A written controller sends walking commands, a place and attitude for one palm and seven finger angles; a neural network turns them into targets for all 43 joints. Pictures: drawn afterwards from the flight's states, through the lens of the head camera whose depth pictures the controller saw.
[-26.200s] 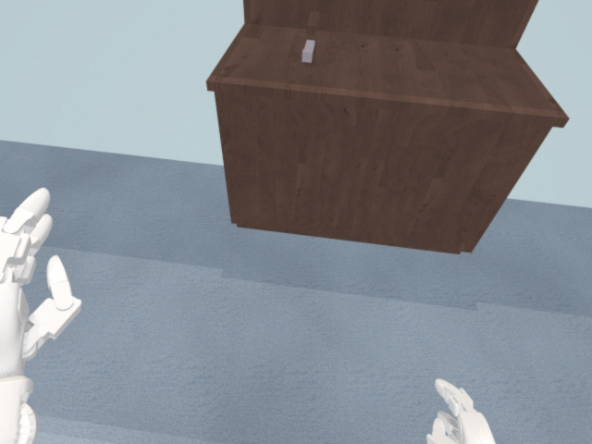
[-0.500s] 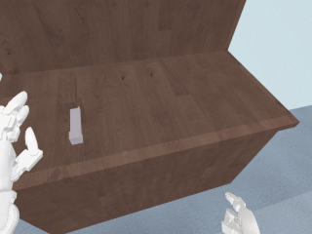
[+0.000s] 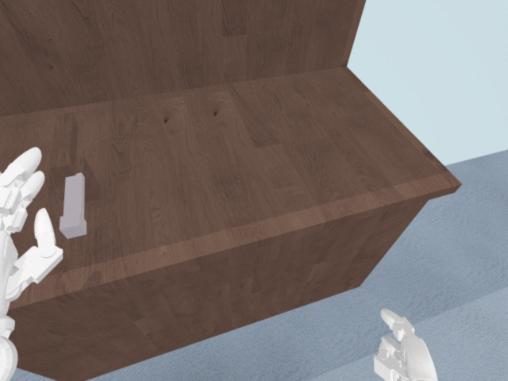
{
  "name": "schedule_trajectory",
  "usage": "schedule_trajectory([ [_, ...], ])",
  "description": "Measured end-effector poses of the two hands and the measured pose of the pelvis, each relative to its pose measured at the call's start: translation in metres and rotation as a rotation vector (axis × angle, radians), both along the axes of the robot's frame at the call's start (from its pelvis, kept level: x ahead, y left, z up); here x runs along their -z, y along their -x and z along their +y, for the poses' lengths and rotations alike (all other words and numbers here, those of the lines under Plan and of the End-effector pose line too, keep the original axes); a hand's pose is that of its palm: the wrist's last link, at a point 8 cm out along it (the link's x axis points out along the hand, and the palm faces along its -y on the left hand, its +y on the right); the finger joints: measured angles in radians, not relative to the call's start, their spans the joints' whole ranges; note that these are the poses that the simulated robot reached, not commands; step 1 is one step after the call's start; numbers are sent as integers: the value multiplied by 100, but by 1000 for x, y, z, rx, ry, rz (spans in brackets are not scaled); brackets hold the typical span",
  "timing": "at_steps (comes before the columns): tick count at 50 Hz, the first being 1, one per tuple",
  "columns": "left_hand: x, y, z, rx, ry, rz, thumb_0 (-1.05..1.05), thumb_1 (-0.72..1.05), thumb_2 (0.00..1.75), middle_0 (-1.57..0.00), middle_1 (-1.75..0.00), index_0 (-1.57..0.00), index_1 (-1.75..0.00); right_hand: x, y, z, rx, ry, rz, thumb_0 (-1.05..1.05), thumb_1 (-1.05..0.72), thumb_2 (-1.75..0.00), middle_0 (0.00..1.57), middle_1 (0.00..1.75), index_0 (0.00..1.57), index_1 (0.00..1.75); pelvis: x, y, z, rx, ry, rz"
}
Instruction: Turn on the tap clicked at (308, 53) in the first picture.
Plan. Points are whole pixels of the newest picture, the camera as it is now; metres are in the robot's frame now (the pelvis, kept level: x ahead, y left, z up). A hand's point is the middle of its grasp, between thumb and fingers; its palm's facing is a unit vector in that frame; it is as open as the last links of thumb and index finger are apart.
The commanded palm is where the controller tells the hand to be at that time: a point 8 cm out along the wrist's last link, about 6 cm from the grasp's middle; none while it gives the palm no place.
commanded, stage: shuffle to correct the standing spot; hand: left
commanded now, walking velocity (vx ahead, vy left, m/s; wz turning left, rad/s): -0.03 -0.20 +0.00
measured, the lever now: (73, 225) +0.31 +0.31 +0.05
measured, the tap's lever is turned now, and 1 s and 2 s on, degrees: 0 0 0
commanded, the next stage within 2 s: none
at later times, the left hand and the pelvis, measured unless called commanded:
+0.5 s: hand (52, 258) +0.21 +0.24 +0.16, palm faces +0.33 -0.86 -0.40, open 7.4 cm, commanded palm +0.15 +0.28 +0.18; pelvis -0.01 +0.00 +0.00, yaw +0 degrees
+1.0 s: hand (57, 251) +0.22 +0.24 +0.16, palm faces +0.33 -0.85 -0.41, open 7.4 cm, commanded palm +0.16 +0.28 +0.18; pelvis +0.00 +0.00 +0.00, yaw +1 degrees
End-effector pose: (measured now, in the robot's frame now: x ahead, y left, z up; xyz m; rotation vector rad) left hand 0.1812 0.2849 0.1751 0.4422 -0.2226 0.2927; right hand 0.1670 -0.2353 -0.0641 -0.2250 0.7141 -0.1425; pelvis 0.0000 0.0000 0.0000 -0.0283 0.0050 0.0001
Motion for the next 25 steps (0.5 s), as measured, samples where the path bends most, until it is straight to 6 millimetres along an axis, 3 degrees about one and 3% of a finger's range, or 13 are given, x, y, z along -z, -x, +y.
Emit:
schedule_trajectory([
  [10,-1,4,-6,2,3,-22,2,89,90,-21,-30,-21,-30,3,7,-9,17,9,7,1,-90,-90,20,30,21,30,3,2,-7,-3,-2,-7],
  [25,-2,9,1,-4,-15,-12,2,89,90,-21,-30,-21,-30,8,17,11,-13,-22,34,1,-90,-90,20,30,21,30,2,7,-1,-8,0,0],
])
